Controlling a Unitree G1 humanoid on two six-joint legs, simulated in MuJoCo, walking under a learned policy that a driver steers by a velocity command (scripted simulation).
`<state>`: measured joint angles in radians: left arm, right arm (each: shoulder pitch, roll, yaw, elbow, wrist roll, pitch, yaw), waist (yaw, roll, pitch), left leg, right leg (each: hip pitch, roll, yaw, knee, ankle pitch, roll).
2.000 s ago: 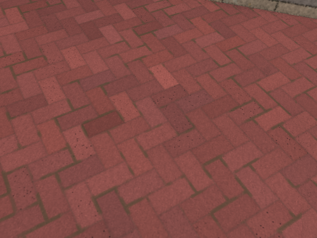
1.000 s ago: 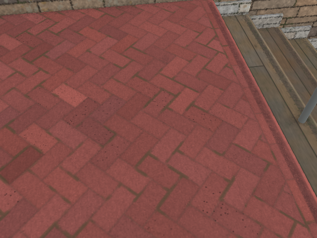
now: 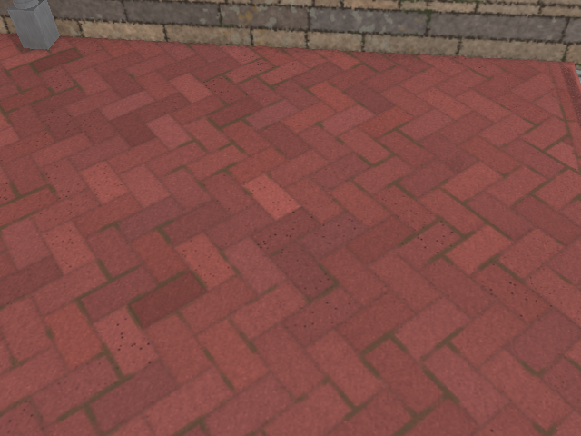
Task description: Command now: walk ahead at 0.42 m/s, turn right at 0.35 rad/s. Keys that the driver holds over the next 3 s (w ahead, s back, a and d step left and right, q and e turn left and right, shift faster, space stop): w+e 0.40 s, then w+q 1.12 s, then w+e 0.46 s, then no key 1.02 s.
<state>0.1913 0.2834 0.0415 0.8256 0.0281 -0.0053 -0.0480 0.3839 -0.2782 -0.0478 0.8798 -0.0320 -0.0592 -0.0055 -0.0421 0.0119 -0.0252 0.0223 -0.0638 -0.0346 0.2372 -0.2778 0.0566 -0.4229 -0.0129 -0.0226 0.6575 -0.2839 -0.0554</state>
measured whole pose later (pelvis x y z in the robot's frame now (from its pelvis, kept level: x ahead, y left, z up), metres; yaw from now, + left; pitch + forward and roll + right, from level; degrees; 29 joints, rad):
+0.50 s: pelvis +0.26 -0.08 -0.01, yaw -16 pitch +3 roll +0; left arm 0.47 0.26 0.04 0.90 0.01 -0.06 0.01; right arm 0.01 -0.27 0.01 0.72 -0.04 -0.04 0.04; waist 0.08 0.04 0.05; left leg -0.63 0.01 0.04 0.58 0.00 0.02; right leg 0.13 0.14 0.21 0.20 -0.34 -0.13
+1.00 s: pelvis +0.55 -0.16 +0.00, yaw -4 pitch +2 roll +1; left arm 0.01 0.25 -0.02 0.70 0.03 -0.04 -0.02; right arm 0.46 -0.26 -0.06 0.91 -0.01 -0.05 0.01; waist -0.11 -0.03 0.04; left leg -0.04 -0.13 -0.17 0.33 -0.30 0.09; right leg -0.56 -0.03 0.05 0.60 -0.08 0.03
